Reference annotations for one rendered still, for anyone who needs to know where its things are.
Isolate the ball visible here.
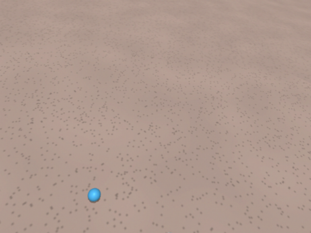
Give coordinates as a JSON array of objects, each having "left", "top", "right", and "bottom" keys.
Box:
[{"left": 88, "top": 188, "right": 101, "bottom": 201}]

